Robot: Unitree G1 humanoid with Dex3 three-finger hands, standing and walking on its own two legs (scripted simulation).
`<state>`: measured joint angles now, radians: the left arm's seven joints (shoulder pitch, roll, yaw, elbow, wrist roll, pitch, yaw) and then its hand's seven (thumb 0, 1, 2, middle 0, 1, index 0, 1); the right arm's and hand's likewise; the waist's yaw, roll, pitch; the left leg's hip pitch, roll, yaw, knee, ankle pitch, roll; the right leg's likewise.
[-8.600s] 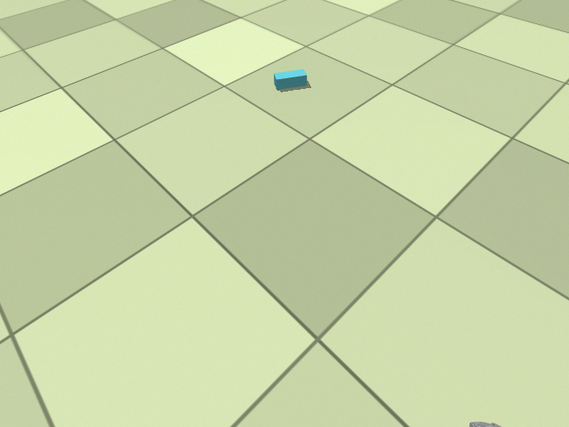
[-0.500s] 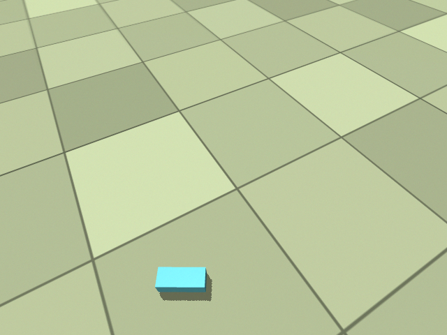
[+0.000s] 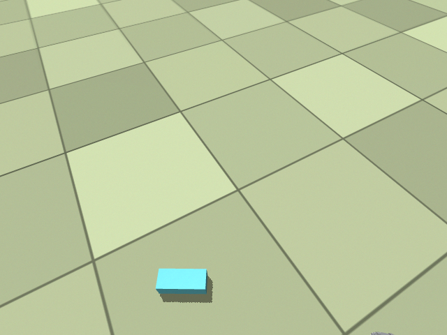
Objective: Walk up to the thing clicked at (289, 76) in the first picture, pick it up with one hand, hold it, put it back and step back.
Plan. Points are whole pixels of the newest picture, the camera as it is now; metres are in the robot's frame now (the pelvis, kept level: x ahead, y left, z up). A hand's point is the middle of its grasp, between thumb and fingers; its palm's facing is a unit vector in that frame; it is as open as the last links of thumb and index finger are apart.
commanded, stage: stand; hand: left
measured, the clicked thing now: (182, 281) +0.41 +0.21 -0.75
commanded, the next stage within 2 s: walk up in 0.84 s
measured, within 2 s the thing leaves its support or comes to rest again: neither
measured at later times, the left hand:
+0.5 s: hand out of the picture +0.07 +0.25 -0.16, palm faces -0.03 -0.94 -0.34, open 7.3 cm
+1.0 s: hand out of the picture +0.06 +0.29 -0.16, palm faces +0.01 -0.91 -0.41, open 7.3 cm
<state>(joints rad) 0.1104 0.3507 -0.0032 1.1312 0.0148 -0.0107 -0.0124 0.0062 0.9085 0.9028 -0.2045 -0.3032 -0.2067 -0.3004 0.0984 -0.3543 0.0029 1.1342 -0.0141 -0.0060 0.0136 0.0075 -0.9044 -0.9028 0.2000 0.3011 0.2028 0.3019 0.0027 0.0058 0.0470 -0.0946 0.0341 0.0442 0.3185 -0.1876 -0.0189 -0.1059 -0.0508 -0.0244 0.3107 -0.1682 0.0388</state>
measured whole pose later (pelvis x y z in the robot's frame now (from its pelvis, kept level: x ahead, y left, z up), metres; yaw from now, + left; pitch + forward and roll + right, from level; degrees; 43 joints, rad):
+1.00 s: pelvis +0.01 +0.02 -0.01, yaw +0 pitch -2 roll -1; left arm 0.19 0.35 0.03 1.05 0.04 -0.05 0.02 0.01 0.90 0.90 -0.21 -0.30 -0.21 -0.30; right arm 0.15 -0.42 -0.06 1.03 -0.05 0.06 0.06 0.01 -0.91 -0.90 0.20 0.30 0.20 0.30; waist 0.02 0.06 0.06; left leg -0.27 0.03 -0.01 0.72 -0.45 0.01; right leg -0.15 -0.06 -0.03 0.40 -0.23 0.03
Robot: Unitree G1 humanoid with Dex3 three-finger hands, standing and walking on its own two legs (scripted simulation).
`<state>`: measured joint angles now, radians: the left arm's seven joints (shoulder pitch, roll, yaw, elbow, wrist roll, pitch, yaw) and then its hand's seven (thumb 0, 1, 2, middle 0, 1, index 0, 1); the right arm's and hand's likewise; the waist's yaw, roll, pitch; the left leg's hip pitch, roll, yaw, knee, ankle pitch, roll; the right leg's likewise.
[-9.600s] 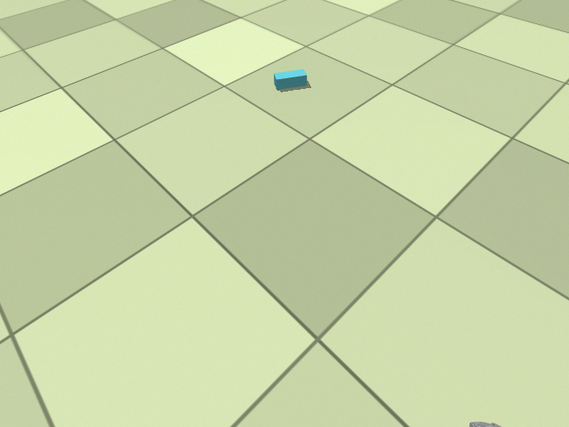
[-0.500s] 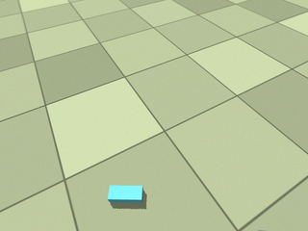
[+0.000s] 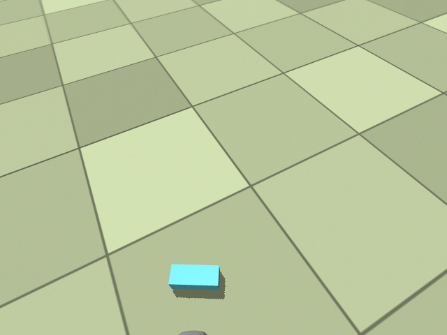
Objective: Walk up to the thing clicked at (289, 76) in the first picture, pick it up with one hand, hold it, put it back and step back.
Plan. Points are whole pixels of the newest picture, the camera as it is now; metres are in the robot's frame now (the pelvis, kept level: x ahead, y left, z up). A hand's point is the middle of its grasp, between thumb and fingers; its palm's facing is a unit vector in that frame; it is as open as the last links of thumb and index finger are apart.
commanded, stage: walk up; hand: left
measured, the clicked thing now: (195, 277) +0.41 +0.19 -0.74
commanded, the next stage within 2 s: stand in 1.54 s
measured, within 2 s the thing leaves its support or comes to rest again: neither
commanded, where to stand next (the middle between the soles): +0.06 +0.01 m, yaw -2 degrees
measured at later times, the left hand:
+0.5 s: hand (90, 334) +0.13 +0.31 -0.16, palm faces -0.06 -0.94 -0.35, open 7.3 cm
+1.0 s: hand (103, 321) +0.15 +0.28 -0.14, palm faces -0.07 -0.94 -0.33, open 7.3 cm
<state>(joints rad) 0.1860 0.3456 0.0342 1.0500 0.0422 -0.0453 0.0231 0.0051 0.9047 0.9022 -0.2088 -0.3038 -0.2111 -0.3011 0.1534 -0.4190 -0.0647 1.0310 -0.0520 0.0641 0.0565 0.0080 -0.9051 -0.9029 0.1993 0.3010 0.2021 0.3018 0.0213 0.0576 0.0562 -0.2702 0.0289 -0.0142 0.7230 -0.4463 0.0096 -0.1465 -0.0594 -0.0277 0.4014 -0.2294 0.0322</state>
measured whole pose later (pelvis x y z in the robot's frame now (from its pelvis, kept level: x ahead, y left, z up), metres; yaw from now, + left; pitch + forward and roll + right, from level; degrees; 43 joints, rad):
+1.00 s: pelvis +0.04 +0.04 +0.01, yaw -3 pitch -3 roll +0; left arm 0.08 0.35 0.02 1.09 0.01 0.01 -0.02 0.01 0.91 0.90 -0.20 -0.30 -0.21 -0.30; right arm 0.11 -0.37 -0.01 1.08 -0.01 -0.01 -0.01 0.01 -0.90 -0.90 0.20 0.30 0.20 0.30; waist -0.01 0.00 0.06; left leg -0.05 0.04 0.07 0.32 -0.22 -0.02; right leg -0.11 0.03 0.02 0.35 -0.19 -0.02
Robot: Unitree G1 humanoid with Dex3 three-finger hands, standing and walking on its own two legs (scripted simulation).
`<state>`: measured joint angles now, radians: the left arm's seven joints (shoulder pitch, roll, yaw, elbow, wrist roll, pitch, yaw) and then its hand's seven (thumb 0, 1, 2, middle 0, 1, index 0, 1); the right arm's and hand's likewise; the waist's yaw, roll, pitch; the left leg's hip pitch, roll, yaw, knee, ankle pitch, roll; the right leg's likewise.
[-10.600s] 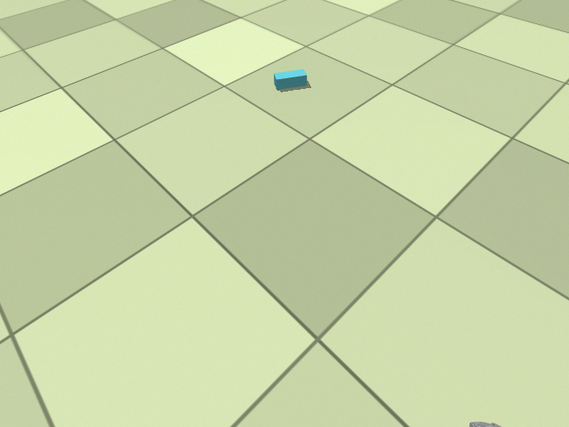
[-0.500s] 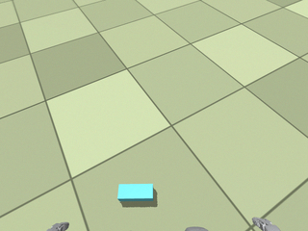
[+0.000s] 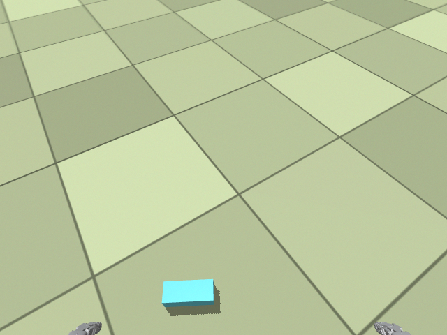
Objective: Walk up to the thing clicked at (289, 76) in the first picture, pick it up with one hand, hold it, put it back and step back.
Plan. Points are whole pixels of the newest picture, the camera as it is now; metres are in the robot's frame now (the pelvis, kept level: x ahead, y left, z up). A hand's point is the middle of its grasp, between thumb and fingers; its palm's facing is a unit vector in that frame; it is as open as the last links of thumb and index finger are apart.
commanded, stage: walk up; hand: left
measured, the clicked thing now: (189, 293) +0.36 +0.17 -0.74
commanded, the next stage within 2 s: stand in 0.54 s
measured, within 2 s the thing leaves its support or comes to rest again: neither
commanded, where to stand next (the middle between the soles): +0.02 -0.02 m, yaw +1 degrees
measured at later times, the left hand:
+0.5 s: hand out of the picture +0.07 +0.25 -0.16, palm faces -0.02 -0.95 -0.32, open 7.3 cm
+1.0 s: hand out of the picture +0.08 +0.27 -0.15, palm faces -0.02 -0.94 -0.35, open 7.3 cm
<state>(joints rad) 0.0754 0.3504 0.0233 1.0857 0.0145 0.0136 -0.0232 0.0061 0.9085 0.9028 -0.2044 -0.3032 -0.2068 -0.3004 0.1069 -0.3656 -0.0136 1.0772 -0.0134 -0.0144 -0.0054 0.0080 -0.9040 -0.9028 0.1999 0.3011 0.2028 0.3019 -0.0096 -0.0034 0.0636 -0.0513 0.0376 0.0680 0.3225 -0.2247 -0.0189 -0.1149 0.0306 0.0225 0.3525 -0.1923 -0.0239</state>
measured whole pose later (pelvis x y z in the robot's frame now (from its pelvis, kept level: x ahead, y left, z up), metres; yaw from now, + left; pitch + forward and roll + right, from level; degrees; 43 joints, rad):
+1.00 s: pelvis +0.00 +0.01 +0.00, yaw +1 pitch -2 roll +0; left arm 0.10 0.35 0.00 1.13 0.01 -0.02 0.00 0.01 0.91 0.90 -0.20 -0.30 -0.21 -0.30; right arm 0.12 -0.35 0.00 1.13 -0.02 -0.01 0.01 0.01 -0.90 -0.90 0.20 0.30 0.20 0.30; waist -0.01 0.01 0.05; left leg -0.05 0.02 0.06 0.29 -0.20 0.00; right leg -0.10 0.01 0.02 0.30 -0.16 0.00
